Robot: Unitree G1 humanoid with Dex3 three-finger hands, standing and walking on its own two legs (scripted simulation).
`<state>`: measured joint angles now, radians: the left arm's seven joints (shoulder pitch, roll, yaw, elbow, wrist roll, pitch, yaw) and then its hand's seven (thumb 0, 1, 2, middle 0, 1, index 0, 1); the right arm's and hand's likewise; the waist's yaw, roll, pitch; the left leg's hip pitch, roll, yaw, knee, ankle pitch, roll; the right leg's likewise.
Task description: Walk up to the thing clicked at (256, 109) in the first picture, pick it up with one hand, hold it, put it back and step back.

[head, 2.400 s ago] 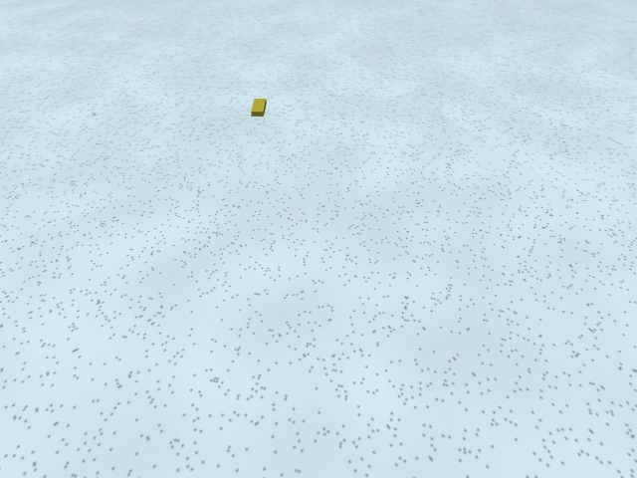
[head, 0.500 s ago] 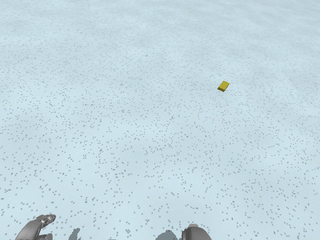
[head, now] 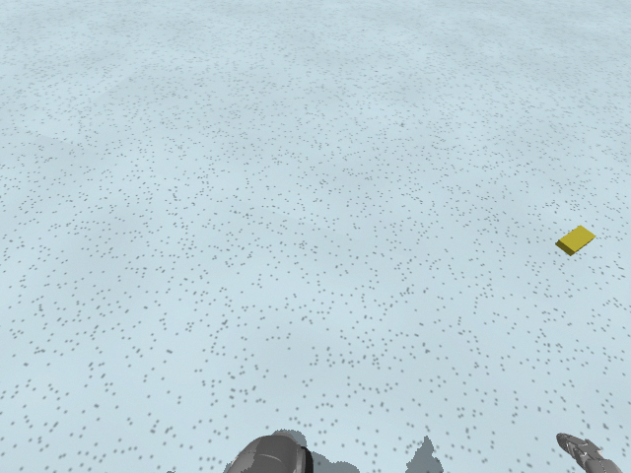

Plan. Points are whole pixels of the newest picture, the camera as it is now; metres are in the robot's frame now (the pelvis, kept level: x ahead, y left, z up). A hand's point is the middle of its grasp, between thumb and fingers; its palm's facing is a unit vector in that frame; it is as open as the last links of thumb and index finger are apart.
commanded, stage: walk up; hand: left
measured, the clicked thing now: (575, 240) +1.21 -0.92 -0.73
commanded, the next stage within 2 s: none
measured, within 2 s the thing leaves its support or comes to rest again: neither
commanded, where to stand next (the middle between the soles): +1.01 -1.31 m, yaw +37 degrees
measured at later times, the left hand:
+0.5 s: hand (329, 327) +0.34 +0.05 -0.10, palm faces +0.10 -0.93 -0.34, open 7.4 cm
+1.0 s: hand (427, 343) +0.37 -0.13 -0.16, palm faces +0.25 -0.94 -0.24, open 7.4 cm
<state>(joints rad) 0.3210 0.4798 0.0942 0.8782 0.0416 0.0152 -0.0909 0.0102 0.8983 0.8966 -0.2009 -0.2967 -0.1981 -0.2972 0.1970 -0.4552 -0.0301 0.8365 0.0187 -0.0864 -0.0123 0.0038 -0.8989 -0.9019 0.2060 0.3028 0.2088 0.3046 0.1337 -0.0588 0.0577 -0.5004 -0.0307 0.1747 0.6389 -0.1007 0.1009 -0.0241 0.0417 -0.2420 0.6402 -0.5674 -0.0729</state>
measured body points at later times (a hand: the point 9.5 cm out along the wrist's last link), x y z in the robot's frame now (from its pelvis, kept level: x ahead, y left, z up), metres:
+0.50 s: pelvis +0.22 -0.24 +0.00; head +0.24 -0.23 +0.45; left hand +0.33 +0.09 -0.08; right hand +0.27 -0.62 -0.08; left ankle +0.15 -0.05 -0.64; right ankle +0.29 -0.36 -0.71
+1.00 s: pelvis +0.38 -0.40 +0.00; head +0.38 -0.34 +0.45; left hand +0.35 -0.08 -0.14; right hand +0.55 -0.71 -0.05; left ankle +0.41 -0.24 -0.71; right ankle +0.47 -0.56 -0.63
